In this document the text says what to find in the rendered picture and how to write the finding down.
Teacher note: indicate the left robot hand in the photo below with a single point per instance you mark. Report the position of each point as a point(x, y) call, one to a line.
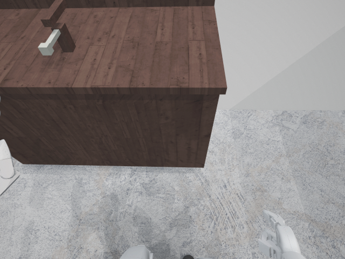
point(8, 175)

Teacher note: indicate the counter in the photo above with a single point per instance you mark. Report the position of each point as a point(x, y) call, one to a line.
point(130, 82)

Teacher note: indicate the tap lever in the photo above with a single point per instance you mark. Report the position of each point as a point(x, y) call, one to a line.
point(46, 48)

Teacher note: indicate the left robot thigh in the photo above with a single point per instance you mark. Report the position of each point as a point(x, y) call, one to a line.
point(137, 252)

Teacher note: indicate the right robot hand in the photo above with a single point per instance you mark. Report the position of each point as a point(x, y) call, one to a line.
point(275, 244)

